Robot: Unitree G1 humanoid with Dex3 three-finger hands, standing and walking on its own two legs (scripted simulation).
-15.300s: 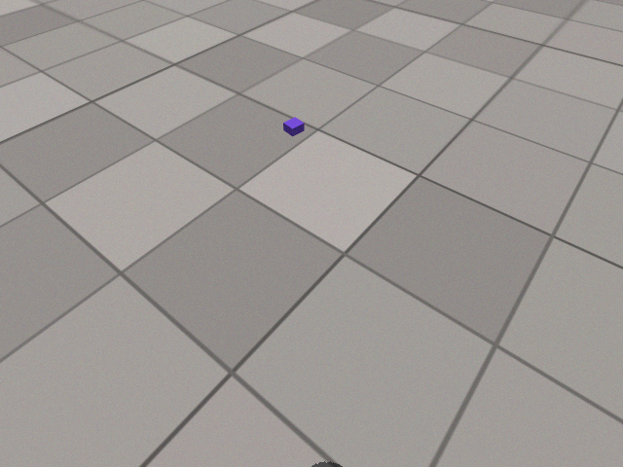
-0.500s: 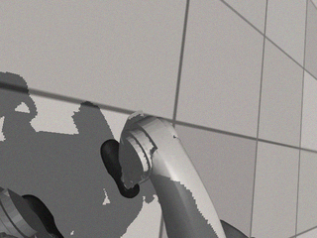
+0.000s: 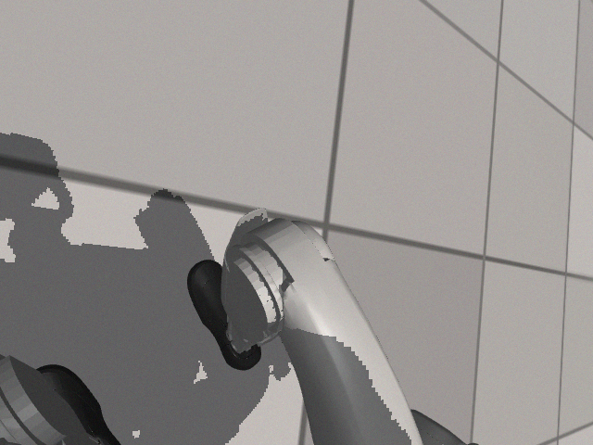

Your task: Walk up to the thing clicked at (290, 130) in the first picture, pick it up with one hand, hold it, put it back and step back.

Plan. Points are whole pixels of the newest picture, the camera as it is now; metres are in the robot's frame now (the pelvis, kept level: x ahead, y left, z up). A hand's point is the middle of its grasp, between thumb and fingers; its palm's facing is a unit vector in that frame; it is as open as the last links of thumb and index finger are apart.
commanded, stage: close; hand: left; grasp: from above
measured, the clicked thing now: out of the picture +0.46 +0.36 -0.30
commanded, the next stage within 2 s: settle in 1.04 s
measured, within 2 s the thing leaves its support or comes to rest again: leaves its support in 1.50 s
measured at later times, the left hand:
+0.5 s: hand out of the picture +0.46 +0.35 -0.27, palm faces -0.17 -0.41 -0.90, open 11.1 cm
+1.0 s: hand out of the picture +0.46 +0.35 -0.27, palm faces -0.18 -0.40 -0.90, open 10.9 cm
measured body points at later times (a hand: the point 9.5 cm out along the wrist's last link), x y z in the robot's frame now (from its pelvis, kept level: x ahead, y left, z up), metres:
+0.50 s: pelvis +0.00 +0.00 +0.00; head +0.32 +0.12 +0.29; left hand +0.47 +0.37 -0.22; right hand +0.01 -0.24 -0.04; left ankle +0.06 +0.12 -0.29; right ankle +0.13 -0.12 -0.29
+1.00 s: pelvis +0.00 +0.00 +0.00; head +0.32 +0.12 +0.29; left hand +0.47 +0.37 -0.22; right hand +0.00 -0.24 -0.03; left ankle +0.06 +0.12 -0.29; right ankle +0.13 -0.12 -0.29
